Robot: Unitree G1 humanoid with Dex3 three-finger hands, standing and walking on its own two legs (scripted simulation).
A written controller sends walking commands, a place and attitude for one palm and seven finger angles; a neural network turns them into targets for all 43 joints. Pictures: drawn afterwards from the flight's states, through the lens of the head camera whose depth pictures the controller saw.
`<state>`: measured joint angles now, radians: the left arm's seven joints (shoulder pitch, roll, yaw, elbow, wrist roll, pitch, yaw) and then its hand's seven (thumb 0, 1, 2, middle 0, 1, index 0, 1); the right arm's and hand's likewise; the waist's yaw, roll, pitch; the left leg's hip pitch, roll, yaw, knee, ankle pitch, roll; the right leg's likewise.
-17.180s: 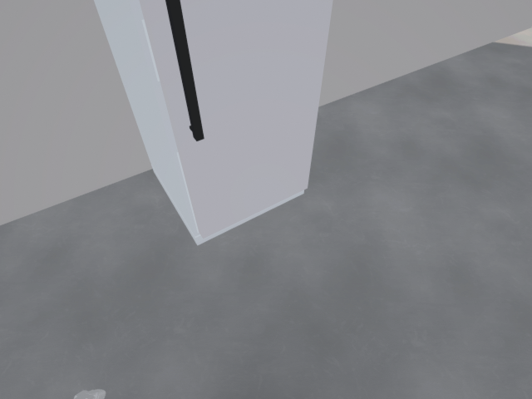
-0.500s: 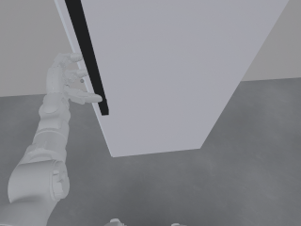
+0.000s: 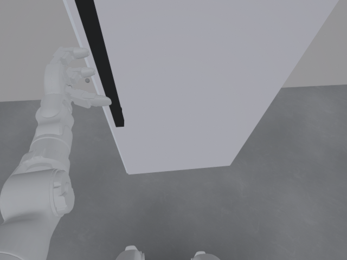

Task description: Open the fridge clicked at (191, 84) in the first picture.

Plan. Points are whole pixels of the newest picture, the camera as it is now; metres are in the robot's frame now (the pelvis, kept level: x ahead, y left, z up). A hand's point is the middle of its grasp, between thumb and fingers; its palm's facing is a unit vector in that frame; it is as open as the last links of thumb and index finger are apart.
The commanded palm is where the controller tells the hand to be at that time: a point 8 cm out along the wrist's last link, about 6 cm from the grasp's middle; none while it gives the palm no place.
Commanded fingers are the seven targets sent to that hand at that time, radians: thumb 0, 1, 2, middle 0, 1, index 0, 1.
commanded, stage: slide the fingers in behind the handle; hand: left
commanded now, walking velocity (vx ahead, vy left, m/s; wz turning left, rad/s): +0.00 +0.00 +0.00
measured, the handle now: (102, 52) +0.54 +0.14 +0.16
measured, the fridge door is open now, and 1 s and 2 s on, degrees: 0 0 0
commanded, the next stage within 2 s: grip the handle and tug to test in 1.86 s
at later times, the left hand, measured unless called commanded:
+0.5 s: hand (96, 82) +0.49 +0.16 +0.12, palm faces +0.08 -1.00 +0.01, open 13.9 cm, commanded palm +0.46 +0.20 +0.12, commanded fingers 0.00 -0.50 0.30 -0.30 -1.20 -0.30 -1.20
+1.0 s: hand (104, 83) +0.49 +0.14 +0.12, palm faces +0.08 -1.00 -0.01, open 14.0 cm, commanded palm +0.45 +0.18 +0.12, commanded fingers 0.00 -0.50 0.30 -0.30 -1.20 -0.30 -1.20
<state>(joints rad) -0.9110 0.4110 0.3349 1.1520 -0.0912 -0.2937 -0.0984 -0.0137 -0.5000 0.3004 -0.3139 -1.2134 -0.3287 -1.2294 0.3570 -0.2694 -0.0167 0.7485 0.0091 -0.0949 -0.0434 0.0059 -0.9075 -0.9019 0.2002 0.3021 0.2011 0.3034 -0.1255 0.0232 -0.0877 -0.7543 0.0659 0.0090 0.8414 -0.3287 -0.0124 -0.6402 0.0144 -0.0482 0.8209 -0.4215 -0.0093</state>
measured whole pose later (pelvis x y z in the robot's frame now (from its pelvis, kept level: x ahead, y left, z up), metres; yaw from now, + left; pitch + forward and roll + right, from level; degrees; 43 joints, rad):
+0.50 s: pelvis +0.00 +0.00 +0.00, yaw -1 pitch +13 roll -2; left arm -0.87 0.36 0.33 1.12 -0.09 -0.29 -0.06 -0.01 -0.50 0.30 -0.30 -1.20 -0.31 -1.21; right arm 0.36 -0.25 -0.01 0.74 0.00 -0.09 -0.03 0.01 -0.91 -0.90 0.20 0.30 0.20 0.30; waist -0.13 0.03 -0.10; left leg -0.74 0.07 0.02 0.84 -0.33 -0.01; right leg -0.63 0.02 -0.03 0.82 -0.42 0.00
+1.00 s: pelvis +0.00 +0.00 +0.00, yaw +0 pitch +12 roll -1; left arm -0.85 0.30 0.28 1.08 -0.09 -0.29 -0.02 -0.01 -0.50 0.30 -0.30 -1.20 -0.30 -1.20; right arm 0.34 -0.25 -0.02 0.74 0.01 -0.08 -0.02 0.01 -0.91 -0.90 0.20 0.30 0.20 0.30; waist -0.11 0.03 -0.10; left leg -0.70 0.06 0.02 0.82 -0.33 -0.02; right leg -0.60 0.01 -0.04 0.81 -0.43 -0.01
